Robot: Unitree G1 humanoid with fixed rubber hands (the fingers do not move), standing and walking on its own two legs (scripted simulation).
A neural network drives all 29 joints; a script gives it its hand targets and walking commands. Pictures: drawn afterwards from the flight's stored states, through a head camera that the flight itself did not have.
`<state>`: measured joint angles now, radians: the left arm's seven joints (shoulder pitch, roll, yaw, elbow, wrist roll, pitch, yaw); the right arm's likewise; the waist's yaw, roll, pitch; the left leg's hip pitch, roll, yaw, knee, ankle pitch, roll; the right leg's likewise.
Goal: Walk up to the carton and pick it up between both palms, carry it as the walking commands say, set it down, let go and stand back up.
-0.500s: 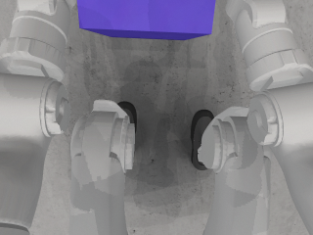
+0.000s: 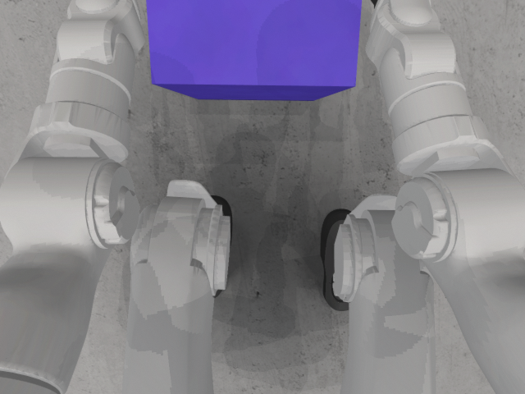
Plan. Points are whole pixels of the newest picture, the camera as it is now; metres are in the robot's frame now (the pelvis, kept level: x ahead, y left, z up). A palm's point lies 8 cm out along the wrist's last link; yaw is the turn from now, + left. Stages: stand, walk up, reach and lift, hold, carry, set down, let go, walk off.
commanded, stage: reach and lift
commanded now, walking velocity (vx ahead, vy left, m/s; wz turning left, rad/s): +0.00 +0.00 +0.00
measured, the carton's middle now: (255, 9) +0.53 +0.07 -0.23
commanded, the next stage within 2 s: none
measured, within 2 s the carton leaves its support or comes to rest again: leaves its support in 0.30 s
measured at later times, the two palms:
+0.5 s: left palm out of the picture +0.52 +0.21 -0.13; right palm out of the picture +0.54 -0.08 -0.13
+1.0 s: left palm out of the picture +0.53 +0.21 -0.09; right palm out of the picture +0.55 -0.08 -0.07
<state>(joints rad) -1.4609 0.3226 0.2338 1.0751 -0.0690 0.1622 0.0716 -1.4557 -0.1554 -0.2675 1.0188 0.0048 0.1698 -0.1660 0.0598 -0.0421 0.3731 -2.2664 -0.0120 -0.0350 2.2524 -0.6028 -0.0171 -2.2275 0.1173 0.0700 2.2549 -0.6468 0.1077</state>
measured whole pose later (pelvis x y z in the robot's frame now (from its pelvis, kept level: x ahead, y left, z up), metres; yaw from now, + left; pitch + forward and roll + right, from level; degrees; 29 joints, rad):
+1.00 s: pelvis -0.02 +0.00 +0.06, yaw +1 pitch +30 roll -5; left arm -1.47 0.24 0.29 0.70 0.04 0.37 0.12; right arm -1.43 -0.13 -0.37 0.66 -0.01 0.35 -0.16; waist 0.04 -0.04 0.53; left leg -2.05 -0.09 -0.10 2.07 -0.54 -0.04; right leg -1.96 0.13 0.05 2.05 -0.62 0.12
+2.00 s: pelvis -0.04 +0.00 +0.16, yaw +4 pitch +23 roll -4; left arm -1.36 0.14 0.37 0.57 0.10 0.45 0.10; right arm -1.32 -0.06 -0.44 0.53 -0.09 0.44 -0.12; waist 0.02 -0.02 0.52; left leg -1.69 -0.11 -0.12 1.74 -0.44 -0.05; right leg -1.62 0.13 0.07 1.72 -0.52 0.11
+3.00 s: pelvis -0.04 +0.00 +0.26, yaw +5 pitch +12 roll -3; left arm -1.10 0.06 0.35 0.51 0.11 0.44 0.11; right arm -1.08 -0.01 -0.39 0.49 -0.10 0.43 -0.10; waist 0.00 -0.01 0.52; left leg -1.20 -0.10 -0.14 1.37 -0.37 -0.03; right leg -1.14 0.11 0.10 1.35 -0.43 0.09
